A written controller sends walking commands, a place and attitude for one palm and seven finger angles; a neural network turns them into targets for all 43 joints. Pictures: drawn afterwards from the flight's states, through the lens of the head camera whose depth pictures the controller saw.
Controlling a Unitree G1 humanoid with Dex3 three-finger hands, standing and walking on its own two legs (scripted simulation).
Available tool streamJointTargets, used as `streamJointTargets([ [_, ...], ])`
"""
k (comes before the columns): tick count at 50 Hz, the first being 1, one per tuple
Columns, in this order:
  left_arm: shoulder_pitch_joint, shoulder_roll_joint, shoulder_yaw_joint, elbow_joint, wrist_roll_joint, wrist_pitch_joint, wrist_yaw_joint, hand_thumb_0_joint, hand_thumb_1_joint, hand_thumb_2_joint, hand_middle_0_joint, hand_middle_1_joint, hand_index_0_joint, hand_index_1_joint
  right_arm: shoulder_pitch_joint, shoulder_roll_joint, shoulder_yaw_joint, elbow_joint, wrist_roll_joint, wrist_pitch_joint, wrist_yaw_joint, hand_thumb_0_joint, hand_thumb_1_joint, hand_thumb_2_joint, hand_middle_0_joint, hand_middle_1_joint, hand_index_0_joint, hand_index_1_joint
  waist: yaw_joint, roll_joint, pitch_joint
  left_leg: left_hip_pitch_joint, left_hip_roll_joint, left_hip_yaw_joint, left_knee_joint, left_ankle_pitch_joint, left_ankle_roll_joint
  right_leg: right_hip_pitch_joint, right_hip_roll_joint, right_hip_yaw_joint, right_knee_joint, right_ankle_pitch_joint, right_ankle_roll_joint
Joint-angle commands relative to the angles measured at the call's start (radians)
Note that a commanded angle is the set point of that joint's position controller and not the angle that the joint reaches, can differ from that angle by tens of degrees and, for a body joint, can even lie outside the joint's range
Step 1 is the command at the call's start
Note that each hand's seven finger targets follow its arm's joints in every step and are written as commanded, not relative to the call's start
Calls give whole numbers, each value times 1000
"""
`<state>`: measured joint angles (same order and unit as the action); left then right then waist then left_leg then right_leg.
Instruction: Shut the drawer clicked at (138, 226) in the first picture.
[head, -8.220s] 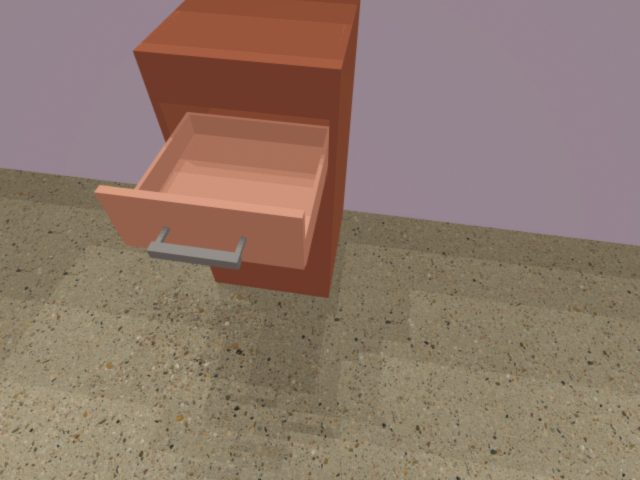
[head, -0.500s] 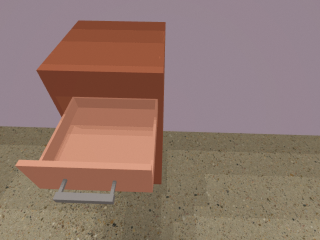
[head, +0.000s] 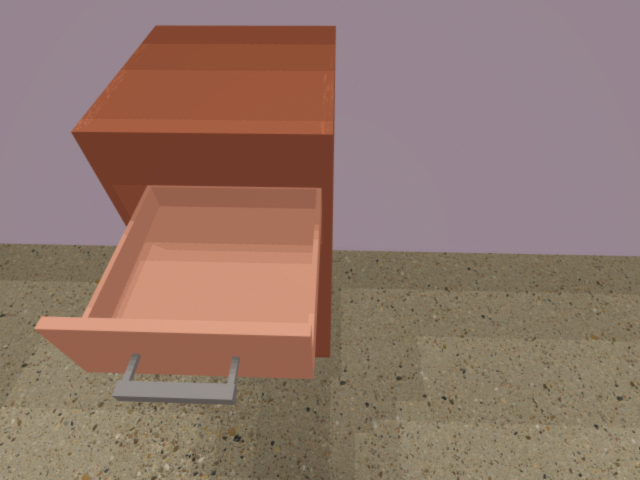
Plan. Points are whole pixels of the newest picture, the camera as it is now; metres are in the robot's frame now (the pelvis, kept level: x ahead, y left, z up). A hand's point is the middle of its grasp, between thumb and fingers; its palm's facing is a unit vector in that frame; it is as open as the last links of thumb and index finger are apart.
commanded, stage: look again from close up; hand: left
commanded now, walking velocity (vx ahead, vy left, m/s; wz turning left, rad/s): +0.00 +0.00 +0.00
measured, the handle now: (180, 377) +0.27 +0.23 -0.09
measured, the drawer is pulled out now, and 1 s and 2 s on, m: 0.30 0.30 0.30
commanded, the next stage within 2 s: raise the hand and make a fist in 0.32 s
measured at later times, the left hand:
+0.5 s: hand out of the picture +0.11 +0.24 -0.13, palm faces +0.17 -0.97 -0.19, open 7.3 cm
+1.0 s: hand out of the picture +0.12 +0.19 -0.05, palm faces +0.02 -1.00 -0.03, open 5.1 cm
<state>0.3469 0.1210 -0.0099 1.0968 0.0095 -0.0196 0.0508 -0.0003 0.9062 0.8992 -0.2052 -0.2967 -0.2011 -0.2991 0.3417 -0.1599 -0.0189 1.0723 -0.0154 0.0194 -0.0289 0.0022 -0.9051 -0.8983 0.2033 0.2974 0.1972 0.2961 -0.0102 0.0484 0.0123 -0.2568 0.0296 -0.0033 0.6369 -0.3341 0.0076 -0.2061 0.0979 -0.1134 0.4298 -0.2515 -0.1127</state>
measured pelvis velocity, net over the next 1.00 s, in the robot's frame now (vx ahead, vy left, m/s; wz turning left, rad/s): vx -0.06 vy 0.03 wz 0.03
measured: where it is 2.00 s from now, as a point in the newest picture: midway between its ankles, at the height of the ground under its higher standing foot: outside the picture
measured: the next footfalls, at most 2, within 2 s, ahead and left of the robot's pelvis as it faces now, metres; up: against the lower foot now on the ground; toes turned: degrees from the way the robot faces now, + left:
none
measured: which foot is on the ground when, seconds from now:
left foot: down 0.00-1.00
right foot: down 0.00-1.00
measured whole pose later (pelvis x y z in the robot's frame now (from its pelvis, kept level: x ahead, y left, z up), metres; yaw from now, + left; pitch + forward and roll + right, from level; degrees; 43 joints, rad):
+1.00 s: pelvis -0.06 +0.03 -0.10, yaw +1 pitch +15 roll -1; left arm 0.52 0.17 0.00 -0.09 -0.18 -0.51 -0.19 0.01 0.90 0.90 -0.61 -0.74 -0.60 -0.74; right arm 0.12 -0.21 0.02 0.47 0.02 -0.23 0.02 0.01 -0.90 -0.90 0.21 0.30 0.20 0.30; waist 0.06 0.00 -0.13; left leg -0.93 -0.04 0.02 1.23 -0.54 0.05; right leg -0.97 0.01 -0.14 1.18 -0.48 -0.10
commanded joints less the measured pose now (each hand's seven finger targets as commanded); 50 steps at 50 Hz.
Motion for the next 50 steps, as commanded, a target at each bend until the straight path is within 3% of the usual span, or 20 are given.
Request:
streamJointTargets([
  [1, -23, 119, 20, -71, 2, -13, 7, 0, 900, 900, -200, -300, -200, -300, 88, -30, 2, -3, -1, -31, -2, 0, -900, -900, 200, 300, 200, 300, -17, -23, 70, 19, 28, -37, -154, 136, 26, -72, -241, 217, -96, 32, 16],
  [3, 9, 109, 20, -64, -1, -19, 7, 0, 900, 900, -200, -300, -200, -300, 69, -49, 8, -6, 1, -38, -9, 0, -900, -900, 200, 300, 200, 300, 7, -53, 61, -5, 60, -78, -152, 227, 43, -23, -212, 200, -74, 177, 54],
  [6, 11, 119, 20, -61, -9, -21, 6, 0, 900, 900, -200, -300, -200, -300, 65, -63, 11, 5, 2, -49, -15, 0, -900, -900, 200, 300, 200, 300, 14, 7, -26, 52, 67, -83, -158, 423, 45, 66, -219, 167, 7, 395, 47],
  [20, -43, 123, 18, -81, -3, 1, 5, 0, 900, 900, -200, -300, -200, -300, 5, -107, 8, 7, 1, -50, -17, 0, -900, -900, 200, 300, 200, 300, 16, -38, 12, 134, 86, -117, -250, 519, 52, 50, -204, 125, 2, 241, 56],
  [21, 46, 148, 27, -39, 8, -20, 37, 0, 900, 900, -200, -300, -200, -300, -88, -132, 4, -60, 14, -52, -9, 0, -900, -900, 200, 300, 200, 300, 53, -127, 44, 37, 93, -48, -55, 586, 24, 44, -239, 175, -5, 597, 96],
  [22, -743, 418, 238, -1621, -156, -204, 27, 0, 900, 900, -220, -322, -220, -322, -106, -286, -42, -431, 58, -209, -14, 0, -900, -900, 200, 300, 200, 300, -52, 131, -477, 268, -13, -67, -180, 745, -9, 71, -151, 128, 89, 581, 50],
  [23, -216, 299, 145, -1351, -89, -149, 27, 0, 900, 900, -240, -343, -240, -343, -128, -191, 11, -381, 18, -322, -46, 0, -900, -900, 200, 300, 200, 300, 11, 280, -414, 433, 63, -100, -243, 984, -39, -10, -105, 72, 169, 204, 49],
  [24, -135, 202, 87, -1247, -119, -105, 70, 0, 900, 900, -260, -365, -260, -365, -125, -196, 1, -300, 13, -343, -47, 0, -900, -900, 200, 300, 200, 300, -6, 257, -344, 347, 57, -95, -243, 974, -86, -107, -103, 50, 224, 16, 66],
  [25, 138, -42, -57, -1025, -130, -18, 51, 0, 900, 900, -280, -387, -280, -387, -78, -150, -2, -277, 32, -335, -26, 0, -900, -900, 200, 300, 200, 300, -36, 101, -194, 280, 66, -109, -254, 928, -83, -222, -102, 38, 239, -81, 86],
  [26, 9, -54, -77, -1176, -156, -45, 23, 0, 900, 900, -300, -408, -300, -408, -105, -186, -17, -363, 25, -344, -1, 0, -900, -900, 200, 300, 200, 300, -31, 14, -79, 196, 70, -131, -218, 919, -74, -260, -111, 33, 238, -60, 90],
  [27, 54, 7, -12, -1180, -156, -88, -5, 0, 900, 900, -320, -430, -320, -430, -111, -208, -48, -394, 13, -351, 6, 0, -900, -900, 200, 300, 200, 300, -21, -55, -86, 140, 66, -131, -161, 824, -72, -282, -106, 25, 228, -66, 90],
  [29, 333, -10, 26, -1068, -170, -179, -73, 0, 900, 900, -360, -473, -360, -473, -154, -214, -65, -463, 6, -350, 24, 0, -900, -900, 200, 300, 200, 300, 39, -138, -101, 4, 35, -106, -54, 681, -71, -278, -92, 9, 206, -3, 74],
  [30, 354, -1, 30, -1055, -176, -213, -103, 0, 900, 900, -380, -495, -380, -495, -149, -218, -59, -491, 12, -343, 34, 0, -900, -900, 200, 300, 200, 300, 42, -189, -124, -80, 11, -92, 0, 572, -77, -277, -82, 3, 225, 71, 71],
  [33, 286, 22, 20, -1334, -211, -335, -130, 0, 900, 900, -440, -560, -440, -560, -164, -215, -58, -599, 7, -361, 32, 0, -900, -900, 200, 300, 200, 300, 56, -124, -297, -147, -3, -72, 75, 464, -55, -242, -93, 40, 305, 110, 70],
  [36, 243, 36, 23, -1419, -196, -429, -112, 0, 900, 900, -500, -625, -500, -625, -171, -197, -48, -619, 4, -357, 43, 0, -900, -900, 200, 300, 200, 300, 25, 110, -240, -190, 10, -107, 118, 359, -80, -442, -85, 28, 398, -49, 64],
  [39, 156, 73, 56, -1377, -157, -569, -111, 0, 900, 900, -560, -690, -560, -690, -193, -192, -47, -614, -6, -338, 50, 0, -900, -900, 200, 300, 200, 300, -7, 99, -136, -378, -9, -115, 208, 113, -73, -633, -82, 21, 499, -151, 48],
  [42, 167, 75, 33, -1314, -105, -715, -151, 0, 900, 900, -620, -755, -620, -755, -243, -187, -48, -657, -7, -329, 60, 0, -900, -900, 200, 300, 200, 300, 0, -27, -173, -583, -27, -92, 330, -104, -24, -710, -87, 58, 572, -272, 43],
  [44, 218, 64, 10, -1292, -127, -693, -203, 0, 900, 900, -660, -798, -660, -798, -249, -195, -48, -704, 14, -324, 59, 0, -900, -900, 200, 300, 200, 300, 21, -36, -258, -620, -35, -75, 345, -161, -4, -647, -95, 107, 556, -309, 45],
  [47, 233, 127, 50, -1426, -203, -567, -259, 0, 900, 900, -720, -863, -720, -863, -222, -199, -40, -778, 49, -308, 37, 0, -900, -900, 200, 300, 200, 300, 45, -27, -426, -605, -52, -64, 333, -158, 14, -479, -104, 162, 486, -321, 61],
  [50, 244, 171, 125, -1520, -256, -445, -256, 0, 900, 900, -780, -928, -780, -928, -210, -178, -28, -794, 70, -275, 4, 0, -900, -900, 200, 300, 200, 300, 38, -56, -451, -619, -57, -51, 348, -121, 27, -381, -110, 204, 425, -328, 78],
])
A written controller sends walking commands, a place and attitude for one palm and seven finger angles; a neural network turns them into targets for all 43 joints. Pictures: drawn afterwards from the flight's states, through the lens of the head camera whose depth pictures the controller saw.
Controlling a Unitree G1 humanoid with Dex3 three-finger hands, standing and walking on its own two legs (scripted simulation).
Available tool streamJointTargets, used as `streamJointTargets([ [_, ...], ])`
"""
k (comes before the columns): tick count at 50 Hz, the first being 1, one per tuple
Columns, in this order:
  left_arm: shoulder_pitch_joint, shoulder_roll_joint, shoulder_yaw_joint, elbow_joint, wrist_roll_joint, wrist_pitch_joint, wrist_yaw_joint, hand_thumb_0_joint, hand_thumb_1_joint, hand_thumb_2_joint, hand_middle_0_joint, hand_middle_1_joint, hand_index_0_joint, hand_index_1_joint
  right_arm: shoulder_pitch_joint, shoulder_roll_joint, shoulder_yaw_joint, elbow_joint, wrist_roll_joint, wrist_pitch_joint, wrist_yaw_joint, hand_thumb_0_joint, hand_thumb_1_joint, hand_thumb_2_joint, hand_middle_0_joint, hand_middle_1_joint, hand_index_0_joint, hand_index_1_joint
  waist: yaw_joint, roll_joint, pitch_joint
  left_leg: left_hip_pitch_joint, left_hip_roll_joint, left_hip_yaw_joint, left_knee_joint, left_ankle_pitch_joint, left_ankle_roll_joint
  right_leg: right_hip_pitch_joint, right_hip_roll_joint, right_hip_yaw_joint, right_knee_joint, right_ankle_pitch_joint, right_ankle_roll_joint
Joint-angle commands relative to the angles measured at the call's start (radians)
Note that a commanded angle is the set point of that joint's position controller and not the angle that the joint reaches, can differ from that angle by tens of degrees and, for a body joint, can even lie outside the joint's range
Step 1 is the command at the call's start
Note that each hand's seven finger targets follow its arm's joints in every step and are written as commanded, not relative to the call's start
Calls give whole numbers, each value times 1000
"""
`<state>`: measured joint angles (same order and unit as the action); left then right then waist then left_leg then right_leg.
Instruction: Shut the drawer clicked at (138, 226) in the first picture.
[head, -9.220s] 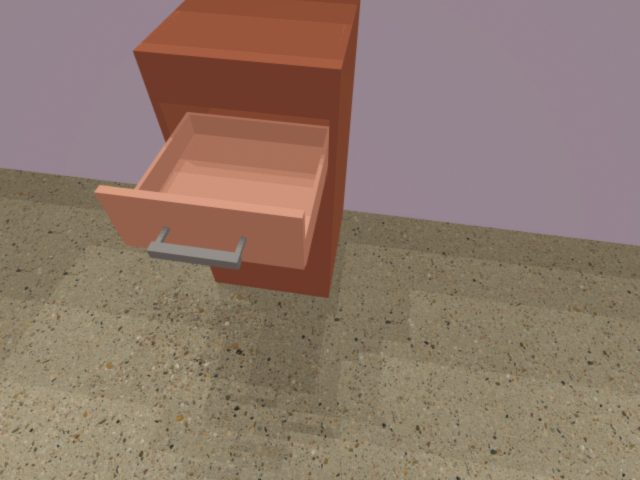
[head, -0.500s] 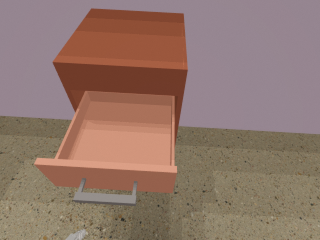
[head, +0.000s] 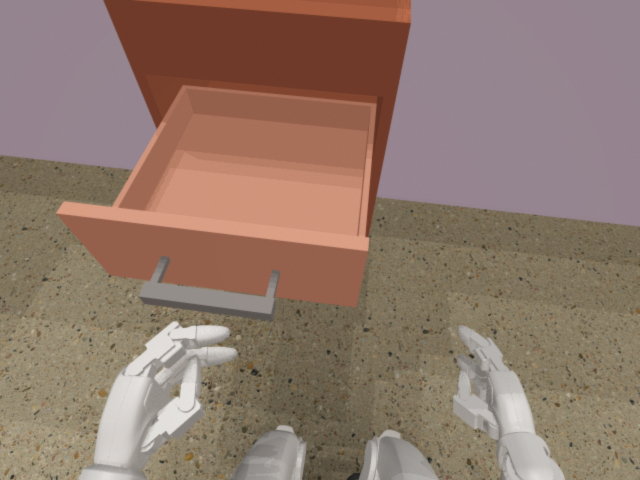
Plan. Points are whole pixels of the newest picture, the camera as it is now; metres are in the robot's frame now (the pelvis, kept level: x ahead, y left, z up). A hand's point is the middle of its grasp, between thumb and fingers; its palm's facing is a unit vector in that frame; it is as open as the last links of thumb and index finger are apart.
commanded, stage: raise the hand and make a fist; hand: left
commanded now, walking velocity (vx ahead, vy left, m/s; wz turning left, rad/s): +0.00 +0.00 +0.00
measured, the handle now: (213, 286) +0.34 +0.19 +0.01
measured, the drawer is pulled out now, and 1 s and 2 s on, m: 0.30 0.30 0.30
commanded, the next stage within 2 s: bring the fist close to the handle in 1.32 s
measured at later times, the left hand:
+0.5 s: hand (179, 407) +0.18 +0.16 +0.09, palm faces +0.06 -1.00 -0.06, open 3.1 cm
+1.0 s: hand (176, 422) +0.16 +0.15 +0.11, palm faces +0.00 -1.00 -0.01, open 3.2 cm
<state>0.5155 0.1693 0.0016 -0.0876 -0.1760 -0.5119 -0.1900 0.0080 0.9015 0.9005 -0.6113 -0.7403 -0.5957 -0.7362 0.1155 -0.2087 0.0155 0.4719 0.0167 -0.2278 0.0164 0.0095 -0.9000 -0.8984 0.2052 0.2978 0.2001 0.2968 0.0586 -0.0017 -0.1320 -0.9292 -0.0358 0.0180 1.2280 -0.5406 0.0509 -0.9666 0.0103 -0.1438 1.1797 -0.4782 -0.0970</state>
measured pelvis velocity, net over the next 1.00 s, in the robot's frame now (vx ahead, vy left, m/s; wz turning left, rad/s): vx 0.02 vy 0.01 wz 0.00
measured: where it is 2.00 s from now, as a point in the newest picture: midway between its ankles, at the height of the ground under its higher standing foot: outside the picture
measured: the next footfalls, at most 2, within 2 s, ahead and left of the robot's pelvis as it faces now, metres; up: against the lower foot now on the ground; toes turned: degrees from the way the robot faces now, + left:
none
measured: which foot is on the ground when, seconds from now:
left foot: down 0.00-1.00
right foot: down 0.00-1.00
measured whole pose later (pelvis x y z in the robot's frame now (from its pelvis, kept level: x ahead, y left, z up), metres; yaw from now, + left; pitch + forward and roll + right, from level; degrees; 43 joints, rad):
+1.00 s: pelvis +0.02 +0.01 +0.03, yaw +0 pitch +11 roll -2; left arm 0.82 0.17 -0.03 -0.34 -0.19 -0.38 -0.16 0.01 0.90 0.90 -1.40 -1.59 -1.39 -1.59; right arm 0.23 -0.20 0.02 0.44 0.04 -0.20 -0.02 0.01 -0.90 -0.90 0.21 0.30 0.20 0.30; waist 0.01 0.04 -0.15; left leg -0.73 -0.04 0.01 1.07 -0.53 0.06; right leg -0.76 0.03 -0.14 1.00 -0.44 -0.08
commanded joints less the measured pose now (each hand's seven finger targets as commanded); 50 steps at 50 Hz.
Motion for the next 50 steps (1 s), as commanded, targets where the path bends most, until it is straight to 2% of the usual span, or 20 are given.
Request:
streamJointTargets([
  [1, 74, 122, 131, -326, -79, 68, -7, 0, 900, 900, -800, -950, -800, -950, 2, -113, -56, -188, 44, -21, -53, 0, -900, -900, 200, 300, 200, 300, -34, -43, -256, 27, 10, -63, -235, 47, -15, 376, -29, 257, -362, -183, 68],
  [2, 30, 107, 115, -350, -86, 70, 1, 0, 900, 900, -820, -972, -820, -972, -11, -111, -49, -188, 42, -25, -62, 0, -900, -900, 200, 300, 200, 300, -53, -39, -207, 8, 15, -66, -221, 50, -11, 360, -33, 271, -375, -199, 70],
  [3, 45, 133, 160, -347, -87, 70, 19, 0, 900, 900, -840, -993, -840, -993, 3, -105, -51, -172, 38, -24, -68, 0, -900, -900, 200, 300, 200, 300, -45, -37, -198, 6, 21, -70, -217, 83, -10, 368, -32, 269, -369, -160, 67],
  [5, 86, 108, 151, -315, -75, 58, 36, 0, 900, 900, -880, -1037, -880, -1037, 12, -96, -47, -146, 28, -28, -70, 0, -900, -900, 200, 300, 200, 300, -50, -13, -176, 11, 28, -73, -215, 140, -14, 362, -30, 245, -346, -59, 66],
  [8, 80, 96, 135, -233, -72, 34, 13, 0, 900, 900, -940, -1102, -940, -1102, 20, -101, -45, -118, 23, -46, -66, 0, -900, -900, 200, 300, 200, 300, -80, -46, -132, -22, 27, -78, -201, 141, -17, 360, -48, 258, -350, -3, 86],
  [9, 106, 116, 167, -192, -73, 28, 5, 0, 900, 900, -960, -1123, -960, -1123, 8, -101, -50, -105, 26, -47, -69, 0, -900, -900, 200, 300, 200, 300, -75, -71, -124, -42, 26, -76, -187, 133, -19, 376, -61, 291, -368, 0, 97],
  [11, 152, 123, 173, -184, -86, 15, -34, 0, 900, 900, -1000, -1167, -1000, -1167, 21, -105, -56, -106, 32, -55, -67, 0, -900, -900, 200, 300, 200, 300, -68, -68, -158, -44, 22, -72, -184, 137, -22, 428, -83, 320, -375, 45, 111],
  [14, 193, 160, 208, -246, -102, 11, -63, 0, 900, 900, -1060, -1232, -1060, -1232, 15, -107, -64, -115, 40, -63, -67, 0, -900, -900, 200, 300, 200, 300, -44, -7, -218, 5, 15, -64, -199, 182, -21, 490, -93, 325, -376, 122, 118],
  [16, 227, 152, 212, -289, -112, 4, -59, 0, 900, 900, -1100, -1275, -1100, -1275, 31, -99, -72, -116, 38, -65, -66, 0, -900, -900, 200, 300, 200, 300, -40, 0, -251, 37, 14, -64, -214, 219, -20, 524, -94, 314, -368, 208, 122],
  [19, 280, 136, 220, -292, -109, -11, -32, 0, 900, 900, -1160, -1340, -1160, -1340, 20, -93, -82, -104, 36, -60, -64, 0, -900, -900, 200, 300, 200, 300, -35, -1, -222, 65, 17, -65, -233, 256, -21, 519, -81, 279, -354, 290, 112],
  [21, 289, 95, 184, -275, -107, -21, -24, 0, 900, 900, -1200, -1383, -1200, -1383, 15, -94, -86, -107, 35, -57, -62, 0, -900, -900, 200, 300, 200, 300, -49, -22, -164, 58, 14, -62, -242, 234, -23, 490, -80, 273, -365, 262, 114],
  [24, 289, 93, 160, -264, -97, -31, -26, 0, 900, 900, -1260, -1448, -1260, -1448, 0, -103, -86, -112, 34, -51, -64, 0, -900, -900, 200, 300, 200, 300, -66, -56, -109, 57, 16, -65, -244, 202, -16, 445, -79, 275, -388, 186, 117],
  [26, 293, 85, 127, -286, -89, -37, -42, 0, 900, 900, -1300, -1492, -1300, -1492, 6, -107, -85, -127, 33, -54, -63, 0, -900, -900, 200, 300, 200, 300, -67, -29, -123, 73, 14, -62, -251, 201, -13, 437, -76, 266, -386, 162, 109],
  [27, 293, 96, 129, -288, -86, -36, -47, 0, 900, 900, -1320, -1513, -1320, -1513, 9, -106, -84, -128, 34, -53, -63, 0, -900, -900, 200, 300, 200, 300, -68, -37, -122, 74, 16, -63, -253, 193, -13, 434, -73, 262, -390, 135, 104],
  [30, 289, 105, 123, -336, -80, -35, -51, 0, 900, 900, -1380, -1578, -1380, -1578, 13, -107, -80, -137, 32, -52, -63, 0, -900, -900, 200, 300, 200, 300, -65, 14, -150, 113, 19, -62, -262, 212, -9, 430, -59, 239, -379, 129, 89],
  [35, 302, 89, 105, -379, -74, -17, -26, 0, 900, 900, -1400, -1600, -1400, -1600, 8, -101, -70, -156, 30, -49, -57, 0, -900, -900, 200, 300, 200, 300, -55, 38, -129, 143, 23, -68, -290, 207, -8, 398, -35, 195, -377, 66, 68],
  [42, 310, 64, 34, -418, -46, 42, -5, 0, 900, 900, -1400, -1600, -1400, -1600, 8, -107, -57, -191, 33, -44, -50, 0, -900, -900, 200, 300, 200, 300, -64, 10, -80, 161, 28, -86, -328, 159, -8, 351, -23, 153, -381, -4, 64],
  [45, 390, 58, 27, -449, -29, 65, 14, 0, 900, 900, -1400, -1600, -1400, -1600, 10, -101, -55, -203, 32, -39, -44, 0, -900, -900, 200, 300, 200, 300, -43, 23, -108, 190, 29, -86, -345, 193, -10, 370, -17, 128, -362, 43, 58],
  [49, 395, 61, 29, -474, -16, 74, 50, 0, 900, 900, -1400, -1600, -1400, -1600, 9, -100, -56, -212, 29, -29, -41, 0, -900, -900, 200, 300, 200, 300, -39, 23, -90, 189, 30, -90, -349, 216, -17, 353, -9, 105, -339, 78, 55],
  [50, 387, 38, 4, -473, -12, 70, 54, 0, 900, 900, -1400, -1600, -1400, -1600, 17, -100, -54, -213, 26, -28, -40, 0, -900, -900, 200, 300, 200, 300, -47, 22, -76, 192, 30, -89, -352, 210, -20, 338, -6, 97, -334, 73, 56],
])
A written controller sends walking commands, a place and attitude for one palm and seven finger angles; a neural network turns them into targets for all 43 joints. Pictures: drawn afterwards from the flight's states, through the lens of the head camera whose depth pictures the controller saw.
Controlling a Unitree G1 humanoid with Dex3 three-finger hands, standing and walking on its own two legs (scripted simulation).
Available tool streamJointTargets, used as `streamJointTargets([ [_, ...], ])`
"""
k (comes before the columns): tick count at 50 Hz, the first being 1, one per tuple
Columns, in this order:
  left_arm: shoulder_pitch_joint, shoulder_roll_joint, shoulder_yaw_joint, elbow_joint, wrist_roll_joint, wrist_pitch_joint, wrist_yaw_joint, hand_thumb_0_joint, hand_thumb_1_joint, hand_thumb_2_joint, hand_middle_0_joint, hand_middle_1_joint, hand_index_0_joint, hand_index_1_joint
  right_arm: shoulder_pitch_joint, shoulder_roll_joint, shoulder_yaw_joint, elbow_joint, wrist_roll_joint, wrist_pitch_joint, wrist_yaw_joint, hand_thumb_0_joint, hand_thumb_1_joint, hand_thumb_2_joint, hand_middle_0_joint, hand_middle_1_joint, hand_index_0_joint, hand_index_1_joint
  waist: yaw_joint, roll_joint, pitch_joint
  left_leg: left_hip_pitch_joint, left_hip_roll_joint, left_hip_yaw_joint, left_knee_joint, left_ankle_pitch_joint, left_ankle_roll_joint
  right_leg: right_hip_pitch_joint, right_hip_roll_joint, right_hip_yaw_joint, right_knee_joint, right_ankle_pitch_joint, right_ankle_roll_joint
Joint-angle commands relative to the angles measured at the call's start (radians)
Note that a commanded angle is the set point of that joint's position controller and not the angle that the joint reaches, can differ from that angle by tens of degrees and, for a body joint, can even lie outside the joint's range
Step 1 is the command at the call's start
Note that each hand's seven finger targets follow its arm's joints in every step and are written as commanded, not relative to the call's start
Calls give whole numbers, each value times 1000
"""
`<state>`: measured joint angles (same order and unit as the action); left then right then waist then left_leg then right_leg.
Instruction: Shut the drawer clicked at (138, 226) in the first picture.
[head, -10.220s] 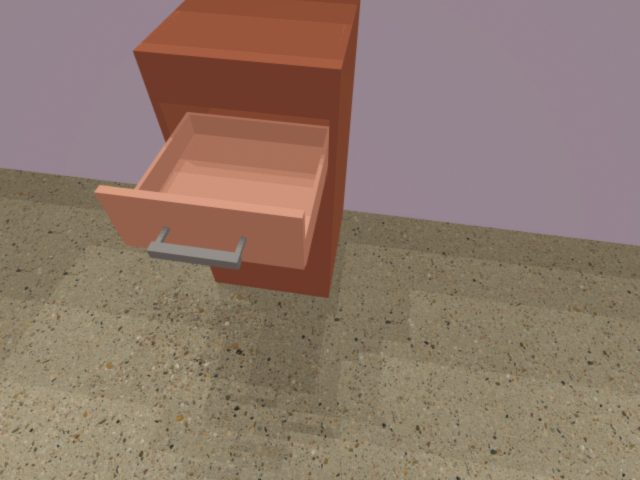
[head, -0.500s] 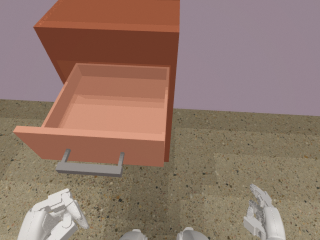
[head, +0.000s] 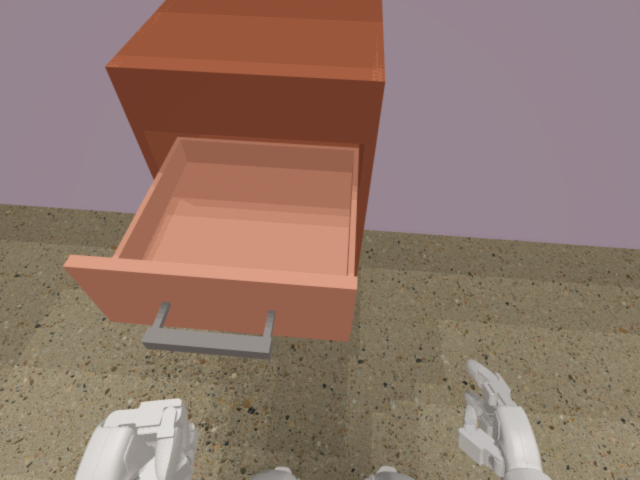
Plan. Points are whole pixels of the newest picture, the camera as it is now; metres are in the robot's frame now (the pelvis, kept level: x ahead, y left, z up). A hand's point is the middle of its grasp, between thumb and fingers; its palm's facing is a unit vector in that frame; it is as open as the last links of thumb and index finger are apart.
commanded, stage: raise the hand and make a fist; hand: left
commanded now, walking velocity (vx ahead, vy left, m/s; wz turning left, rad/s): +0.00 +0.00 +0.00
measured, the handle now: (212, 328) +0.32 +0.18 -0.03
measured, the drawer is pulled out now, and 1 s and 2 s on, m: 0.30 0.30 0.30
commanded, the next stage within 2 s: bring the fist close to the handle in 0.32 s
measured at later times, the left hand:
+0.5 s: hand (193, 456) +0.14 +0.13 +0.07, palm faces +0.04 -1.00 +0.00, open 3.2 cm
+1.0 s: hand (220, 430) +0.18 +0.13 +0.01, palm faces +0.00 -1.00 -0.03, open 3.2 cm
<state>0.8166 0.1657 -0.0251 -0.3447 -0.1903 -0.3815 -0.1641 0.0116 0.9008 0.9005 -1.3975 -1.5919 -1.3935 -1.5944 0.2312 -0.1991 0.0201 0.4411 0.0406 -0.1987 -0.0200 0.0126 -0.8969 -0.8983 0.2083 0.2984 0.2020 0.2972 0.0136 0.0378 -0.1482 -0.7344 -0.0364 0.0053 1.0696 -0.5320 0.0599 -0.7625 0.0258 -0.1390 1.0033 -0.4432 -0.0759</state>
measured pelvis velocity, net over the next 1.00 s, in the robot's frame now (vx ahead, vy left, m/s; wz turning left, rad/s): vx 0.00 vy -0.01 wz -0.01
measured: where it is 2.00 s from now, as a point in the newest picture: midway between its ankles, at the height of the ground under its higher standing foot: outside the picture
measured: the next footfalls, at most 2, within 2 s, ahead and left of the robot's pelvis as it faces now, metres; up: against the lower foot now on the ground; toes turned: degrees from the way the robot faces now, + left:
none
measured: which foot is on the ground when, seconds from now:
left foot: down 0.00-1.00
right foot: down 0.00-1.00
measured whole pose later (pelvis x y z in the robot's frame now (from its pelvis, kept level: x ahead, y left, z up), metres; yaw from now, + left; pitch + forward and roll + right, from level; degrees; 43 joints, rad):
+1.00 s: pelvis +0.00 -0.01 -0.03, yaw -1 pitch +18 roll -2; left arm 0.65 0.16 -0.03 -0.16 -0.15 -0.46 -0.09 0.01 0.90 0.90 -1.40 -1.60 -1.40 -1.60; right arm 0.22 -0.22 0.00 0.44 0.02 -0.14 -0.02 0.01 -0.90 -0.90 0.21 0.30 0.20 0.30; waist -0.01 0.02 -0.17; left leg -0.94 -0.03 0.01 1.23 -0.60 0.05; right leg -0.98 0.03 -0.15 1.17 -0.51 -0.09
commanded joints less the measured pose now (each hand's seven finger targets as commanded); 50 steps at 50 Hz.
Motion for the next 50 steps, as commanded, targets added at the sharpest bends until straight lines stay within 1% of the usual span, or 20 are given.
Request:
streamJointTargets([
  [1, 91, 33, 21, -223, 3, -65, 34, 0, 900, 900, -1400, -1600, -1400, -1600, -95, -109, -61, -187, 0, -58, -1, 0, -900, -900, 200, 300, 200, 300, -2, -20, -62, -6, 30, -77, -191, 200, -31, 128, -20, 89, -151, 39, 35],
  [4, 110, 31, 9, -236, 15, -83, 48, 0, 900, 900, -1400, -1600, -1400, -1600, -92, -113, -64, -191, -3, -56, 2, 0, -900, -900, 200, 300, 200, 300, 0, -28, -71, -3, 31, -80, -184, 217, -35, 116, -18, 82, -135, 54, 32],
  [8, 127, 18, -36, -285, 32, -98, 54, 0, 900, 900, -1400, -1600, -1400, -1600, -69, -118, -67, -206, -6, -56, 12, 0, -900, -900, 200, 300, 200, 300, -2, 3, -120, 16, 34, -84, -169, 269, -44, 101, -16, 72, -100, 94, 32],
  [11, 140, 27, -31, -261, 44, -92, 63, 0, 900, 900, -1400, -1600, -1400, -1600, -67, -115, -71, -204, -6, -43, 11, 0, -900, -900, 200, 300, 200, 300, -5, -30, -107, -8, 33, -84, -162, 255, -44, 96, -14, 77, -100, 88, 33],
  [12, 145, 42, -8, -257, 45, -89, 67, 0, 900, 900, -1400, -1600, -1400, -1600, -67, -115, -72, -206, -5, -35, 9, 0, -900, -900, 200, 300, 200, 300, 2, -40, -106, -20, 34, -85, -165, 246, -46, 99, -14, 76, -97, 79, 32],
  [13, 142, 24, -31, -275, 48, -90, 67, 0, 900, 900, -1400, -1600, -1400, -1600, -72, -116, -71, -214, -5, -34, 9, 0, -900, -900, 200, 300, 200, 300, 0, -14, -109, -9, 34, -84, -165, 249, -48, 91, -13, 74, -93, 81, 31],
  [14, 143, 37, -21, -274, 52, -85, 73, 0, 900, 900, -1400, -1600, -1400, -1600, -72, -114, -72, -215, -5, -29, 8, 0, -900, -900, 200, 300, 200, 300, 3, -30, -114, -11, 33, -87, -165, 263, -49, 101, -14, 75, -92, 91, 30],
  [17, 179, 19, -35, -305, 48, -79, 76, 0, 900, 900, -1400, -1600, -1400, -1600, -67, -110, -72, -224, -4, -24, 13, 0, -900, -900, 200, 300, 200, 300, 13, -1, -139, 13, 35, -86, -164, 313, -57, 109, -14, 67, -80, 119, 31],
  [21, 162, 5, -63, -307, 54, -73, 82, 0, 900, 900, -1400, -1600, -1400, -1600, -63, -111, -69, -226, -6, -20, 13, 0, -900, -900, 200, 300, 200, 300, 0, -18, -116, 6, 35, -93, -158, 295, -55, 90, -11, 65, -81, 107, 33],
  [24, 107, -9, -85, -238, 70, -78, 85, 0, 900, 900, -1400, -1600, -1400, -1600, -68, -116, -65, -221, -11, -16, 9, 0, -900, -900, 200, 300, 200, 300, -24, -75, -65, -50, 32, -98, -140, 228, -46, 47, -12, 71, -80, 69, 35],
  [28, 38, 23, -48, -183, 78, -104, 82, 0, 900, 900, -1400, -1600, -1400, -1600, -65, -122, -62, -217, -16, -10, 2, 0, -900, -900, 200, 300, 200, 300, -25, -71, -89, -110, 23, -85, -99, 144, -37, 19, -20, 103, -68, 4, 35],
  [30, 8, 47, -6, -179, 74, -118, 90, 0, 900, 900, -1400, -1600, -1400, -1600, -63, -118, -63, -211, -18, -5, -4, 0, -900, -900, 200, 300, 200, 300, -12, -29, -127, -114, 22, -77, -85, 143, -39, 23, -20, 119, -60, -4, 30],
  [33, -11, 38, -4, -206, 54, -141, 90, 0, 900, 900, -1400, -1600, -1400, -1600, -53, -113, -63, -207, -18, -10, -3, 0, -900, -900, 200, 300, 200, 300, -3, 19, -207, -81, 23, -71, -69, 219, -41, 50, -19, 117, -37, 81, 28],
  [35, -8, 35, 9, -194, 37, -144, 88, 0, 900, 900, -1400, -1600, -1400, -1600, -46, -110, -64, -195, -18, -10, 0, 0, -900, -900, 200, 300, 200, 300, -3, 22, -241, -78, 21, -68, -59, 270, -41, 80, -19, 119, -33, 142, 29],
  [38, -20, 30, 4, -145, 28, -139, 78, 0, 900, 900, -1400, -1600, -1400, -1600, -54, -116, -67, -180, -14, -9, 2, 0, -900, -900, 200, 300, 200, 300, -16, -12, -222, -110, 23, -70, -44, 279, -39, 89, -22, 127, -35, 176, 35],
  [39, -11, 27, 7, -94, 33, -129, 75, 0, 900, 900, -1400, -1600, -1400, -1600, -61, -117, -68, -172, -13, -3, -1, 0, -900, -900, 200, 300, 200, 300, -25, -55, -200, -140, 25, -69, -36, 264, -34, 92, -23, 139, -44, 174, 39],
  [42, -48, 33, 12, -25, 38, -115, 58, 0, 900, 900, -1400, -1600, -1400, -1600, -74, -125, -67, -167, -10, 5, -4, 0, -900, -900, 200, 300, 200, 300, -35, -86, -147, -204, 23, -66, -22, 193, -30, 70, -30, 158, -54, 99, 43],
  [44, -92, 68, 46, -14, 40, -119, 60, 0, 900, 900, -1400, -1600, -1400, -1600, -86, -129, -66, -163, -12, 8, -10, 0, -900, -900, 200, 300, 200, 300, -32, -77, -144, -229, 22, -62, -9, 173, -28, 63, -34, 175, -54, 62, 40],
  [47, -119, 64, 59, -39, 31, -147, 74, 0, 900, 900, -1400, -1600, -1400, -1600, -72, -122, -66, -160, -16, 3, -9, 0, -900, -900, 200, 300, 200, 300, -17, -22, -206, -213, 21, -56, 1, 193, -30, 66, -34, 174, -29, 83, 36],
  [50, -183, 75, 83, -36, 19, -187, 92, 0, 900, 900, -1400, -1600, -1400, -1600, -68, -119, -63, -141, -23, -5, -9, 0, -900, -900, 200, 300, 200, 300, -24, -22, -232, -236, 21, -55, 30, 198, -30, 61, -34, 188, -14, 98, 37],
])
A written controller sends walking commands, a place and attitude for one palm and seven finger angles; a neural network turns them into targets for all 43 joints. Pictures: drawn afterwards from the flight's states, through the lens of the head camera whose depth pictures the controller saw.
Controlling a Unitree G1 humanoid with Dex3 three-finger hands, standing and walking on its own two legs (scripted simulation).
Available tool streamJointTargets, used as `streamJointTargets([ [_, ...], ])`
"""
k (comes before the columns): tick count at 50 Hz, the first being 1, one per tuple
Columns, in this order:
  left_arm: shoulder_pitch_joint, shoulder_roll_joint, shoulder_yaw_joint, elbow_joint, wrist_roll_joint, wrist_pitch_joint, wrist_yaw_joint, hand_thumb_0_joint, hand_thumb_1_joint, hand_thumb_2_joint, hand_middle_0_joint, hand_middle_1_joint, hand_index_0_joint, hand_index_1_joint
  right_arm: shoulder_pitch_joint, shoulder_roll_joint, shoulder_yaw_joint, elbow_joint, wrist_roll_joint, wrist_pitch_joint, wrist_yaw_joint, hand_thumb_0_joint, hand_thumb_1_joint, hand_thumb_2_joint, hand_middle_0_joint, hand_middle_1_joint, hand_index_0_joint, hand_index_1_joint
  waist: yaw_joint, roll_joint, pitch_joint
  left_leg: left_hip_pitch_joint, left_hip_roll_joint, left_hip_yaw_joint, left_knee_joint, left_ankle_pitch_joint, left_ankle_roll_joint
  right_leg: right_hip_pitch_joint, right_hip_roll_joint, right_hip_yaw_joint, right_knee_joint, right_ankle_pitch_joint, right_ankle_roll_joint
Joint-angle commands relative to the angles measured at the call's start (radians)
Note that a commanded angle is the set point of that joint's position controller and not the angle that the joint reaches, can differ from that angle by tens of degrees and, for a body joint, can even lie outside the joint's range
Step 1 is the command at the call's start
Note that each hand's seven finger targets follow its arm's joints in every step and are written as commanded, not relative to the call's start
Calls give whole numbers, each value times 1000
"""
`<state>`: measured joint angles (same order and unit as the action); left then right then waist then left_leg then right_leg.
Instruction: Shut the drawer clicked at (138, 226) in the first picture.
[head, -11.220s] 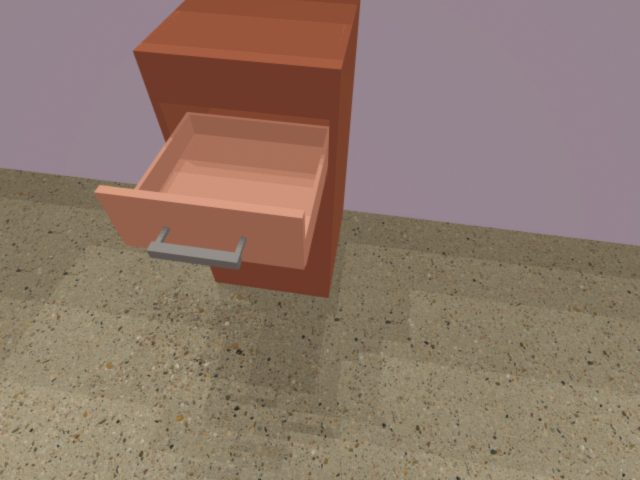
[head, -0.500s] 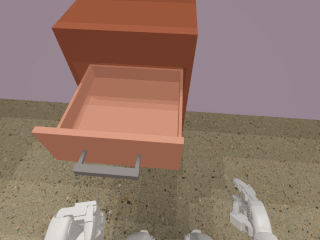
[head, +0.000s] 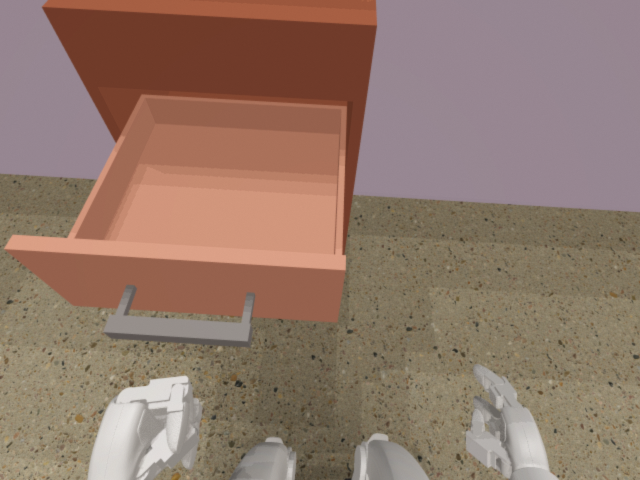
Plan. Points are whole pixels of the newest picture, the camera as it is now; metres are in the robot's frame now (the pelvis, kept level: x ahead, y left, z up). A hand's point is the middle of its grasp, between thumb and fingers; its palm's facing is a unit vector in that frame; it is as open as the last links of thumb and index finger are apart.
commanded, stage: bring the fist close to the handle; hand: left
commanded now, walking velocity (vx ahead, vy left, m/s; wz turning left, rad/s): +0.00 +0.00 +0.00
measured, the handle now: (184, 314) +0.31 +0.19 +0.00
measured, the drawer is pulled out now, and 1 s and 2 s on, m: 0.30 0.30 0.20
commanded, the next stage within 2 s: push the drawer shut in 0.82 s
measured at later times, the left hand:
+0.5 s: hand (197, 396) +0.22 +0.16 +0.00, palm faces +0.03 -1.00 -0.02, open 3.2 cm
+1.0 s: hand (194, 402) +0.21 +0.16 +0.01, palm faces +0.01 -1.00 -0.01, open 3.2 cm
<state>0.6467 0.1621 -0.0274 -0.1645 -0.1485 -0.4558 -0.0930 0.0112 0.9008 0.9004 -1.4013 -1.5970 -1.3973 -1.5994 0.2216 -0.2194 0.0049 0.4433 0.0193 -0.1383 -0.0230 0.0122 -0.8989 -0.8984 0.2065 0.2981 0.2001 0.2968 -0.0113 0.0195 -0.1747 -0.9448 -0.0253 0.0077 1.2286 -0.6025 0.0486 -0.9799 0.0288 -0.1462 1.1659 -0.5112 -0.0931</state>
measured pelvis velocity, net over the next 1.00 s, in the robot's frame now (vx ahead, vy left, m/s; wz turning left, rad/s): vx -0.01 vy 0.01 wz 0.00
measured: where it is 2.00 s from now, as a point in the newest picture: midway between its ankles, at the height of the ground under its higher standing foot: outside the picture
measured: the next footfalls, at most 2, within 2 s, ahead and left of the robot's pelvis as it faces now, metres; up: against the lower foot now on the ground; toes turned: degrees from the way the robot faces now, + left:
none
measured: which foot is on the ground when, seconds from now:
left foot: down 0.00-1.00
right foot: down 0.00-1.00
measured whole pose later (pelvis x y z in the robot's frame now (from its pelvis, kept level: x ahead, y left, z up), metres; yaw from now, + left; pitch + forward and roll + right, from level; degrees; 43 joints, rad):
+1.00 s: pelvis -0.01 +0.01 -0.03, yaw +0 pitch +23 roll -3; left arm 0.47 0.17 -0.03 -0.08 -0.15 -0.50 -0.05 0.01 0.90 0.90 -1.40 -1.60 -1.40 -1.60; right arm 0.19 -0.22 0.03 0.45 0.00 -0.11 0.00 0.01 -0.90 -0.90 0.21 0.30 0.20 0.30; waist -0.01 0.02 -0.20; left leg -1.11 -0.03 0.01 1.35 -0.63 0.07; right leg -1.14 0.01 -0.15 1.27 -0.53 -0.08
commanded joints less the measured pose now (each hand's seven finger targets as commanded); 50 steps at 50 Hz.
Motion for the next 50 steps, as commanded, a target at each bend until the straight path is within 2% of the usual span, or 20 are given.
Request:
streamJointTargets([
  [1, -24, 78, 82, -211, -21, -127, 23, 0, 900, 900, -1400, -1600, -1400, -1600, -57, -100, -49, -137, -2, -69, -4, 0, -900, -900, 200, 300, 200, 300, 0, 10, -211, -24, 12, -60, -126, 271, -20, 265, -36, 189, -166, 164, 52],
  [3, -49, 60, 67, -182, -27, -142, 20, 0, 900, 900, -1400, -1600, -1400, -1600, -56, -103, -48, -125, -5, -76, 1, 0, -900, -900, 200, 300, 200, 300, -10, 9, -220, -32, 12, -62, -111, 273, -20, 245, -36, 185, -154, 172, 55],
  [4, -55, 65, 69, -143, -24, -138, 16, 0, 900, 900, -1400, -1600, -1400, -1600, -59, -108, -48, -117, -4, -74, 1, 0, -900, -900, 200, 300, 200, 300, -21, -17, -212, -54, 14, -62, -96, 270, -18, 240, -36, 195, -155, 177, 59],
  [9, -97, 68, 56, -84, -25, -95, -27, 0, 900, 900, -1400, -1600, -1400, -1600, -60, -127, -47, -121, 1, -65, 2, 0, -900, -900, 200, 300, 200, 300, -26, -21, -245, -72, 14, -62, -83, 266, -13, 237, -40, 197, -140, 175, 62],
  [12, -137, 90, 87, -89, -32, -76, -22, 0, 900, 900, -1400, -1600, -1400, -1600, -61, -129, -46, -126, 1, -58, -2, 0, -900, -900, 200, 300, 200, 300, -14, -9, -256, -79, 13, -61, -84, 256, -13, 234, -40, 194, -133, 153, 60],
  [14, -166, 110, 122, -88, -36, -82, -4, 0, 900, 900, -1400, -1600, -1400, -1600, -61, -124, -47, -115, -2, -56, -4, 0, -900, -900, 200, 300, 200, 300, -4, -8, -279, -77, 14, -65, -77, 284, -15, 233, -34, 186, -111, 192, 57],
  [17, -143, 74, 108, -83, -42, -104, 13, 0, 900, 900, -1400, -1600, -1400, -1600, -58, -115, -46, -110, -7, -57, 5, 0, -900, -900, 200, 300, 200, 300, 2, -4, -307, -70, 11, -64, -74, 315, -20, 235, -34, 172, -86, 248, 56],
  [20, -190, 51, 73, -36, -29, -117, 14, 0, 900, 900, -1400, -1600, -1400, -1600, -58, -120, -43, -95, -13, -56, 13, 0, -900, -900, 200, 300, 200, 300, -21, -7, -278, -91, 13, -70, -55, 310, -21, 182, -30, 161, -64, 243, 55],
  [24, -181, 87, 79, -38, -23, -116, -12, 0, 900, 900, -1400, -1600, -1400, -1600, -63, -134, -45, -106, -8, -47, 16, 0, -900, -900, 200, 300, 200, 300, -9, 1, -299, -91, 13, -72, -61, 291, -18, 183, -31, 166, -65, 204, 50],
  [26, -179, 73, 50, -111, -27, -118, -17, 0, 900, 900, -1400, -1600, -1400, -1600, -60, -132, -44, -120, -7, -46, 18, 0, -900, -900, 200, 300, 200, 300, 1, 49, -337, -34, 12, -75, -79, 324, -20, 184, -31, 153, -58, 227, 48],
  [28, -168, 77, 58, -135, -34, -110, -8, 0, 900, 900, -1400, -1600, -1400, -1600, -54, -129, -47, -121, -5, -42, 17, 0, -900, -900, 200, 300, 200, 300, 0, 39, -348, -16, 13, -79, -85, 343, -22, 188, -28, 141, -59, 246, 51],
  [29, -157, 88, 74, -123, -33, -104, 0, 0, 900, 900, -1400, -1600, -1400, -1600, -56, -131, -47, -117, -6, -37, 14, 0, -900, -900, 200, 300, 200, 300, -1, 32, -341, -15, 15, -84, -86, 356, -23, 174, -23, 132, -54, 250, 49],
  [34, -177, 45, 41, -68, -15, -96, 31, 0, 900, 900, -1400, -1600, -1400, -1600, -62, -129, -42, -117, -9, -29, 14, 0, -900, -900, 200, 300, 200, 300, -22, -24, -255, -65, 14, -92, -86, 267, -23, 115, -20, 122, -59, 155, 51],
  [38, -174, 51, 24, -84, -2, -99, 28, 0, 900, 900, -1400, -1600, -1400, -1600, -62, -134, -41, -132, -9, -27, 15, 0, -900, -900, 200, 300, 200, 300, -17, -11, -275, -59, 13, -93, -86, 244, -25, 112, -23, 128, -60, 130, 50],
  [40, -177, 76, 39, -108, 3, -104, 29, 0, 900, 900, -1400, -1600, -1400, -1600, -57, -134, -41, -134, -10, -24, 14, 0, -900, -900, 200, 300, 200, 300, -7, 33, -283, -37, 13, -93, -94, 263, -29, 107, -23, 124, -55, 137, 45],
  [41, -174, 51, 8, -125, 2, -105, 27, 0, 900, 900, -1400, -1600, -1400, -1600, -57, -131, -37, -140, -11, -25, 17, 0, -900, -900, 200, 300, 200, 300, -10, 35, -288, -21, 14, -99, -99, 269, -31, 102, -21, 118, -53, 140, 45],
  [43, -167, 64, 27, -138, -2, -109, 34, 0, 900, 900, -1400, -1600, -1400, -1600, -54, -128, -38, -140, -11, -23, 16, 0, -900, -900, 200, 300, 200, 300, -2, 36, -306, -20, 12, -98, -98, 285, -33, 120, -20, 122, -51, 154, 44],
  [46, -150, 68, 45, -116, -5, -107, 41, 0, 900, 900, -1400, -1600, -1400, -1600, -57, -125, -39, -135, -10, -18, 16, 0, -900, -900, 200, 300, 200, 300, -5, 5, -290, -43, 12, -92, -90, 277, -31, 127, -19, 125, -55, 159, 47],
  [49, -207, 54, 22, -105, 2, -108, 48, 0, 900, 900, -1400, -1600, -1400, -1600, -57, -129, -35, -130, -13, -19, 16, 0, -900, -900, 200, 300, 200, 300, -25, 14, -268, -48, 14, -101, -83, 273, -31, 87, -18, 117, -47, 149, 47],
  [50, -220, 60, 31, -92, 2, -108, 49, 0, 900, 900, -1400, -1600, -1400, -1600, -54, -131, -34, -124, -14, -19, 16, 0, -900, -900, 200, 300, 200, 300, -24, 21, -267, -50, 14, -101, -83, 264, -33, 85, -18, 117, -47, 139, 46],
])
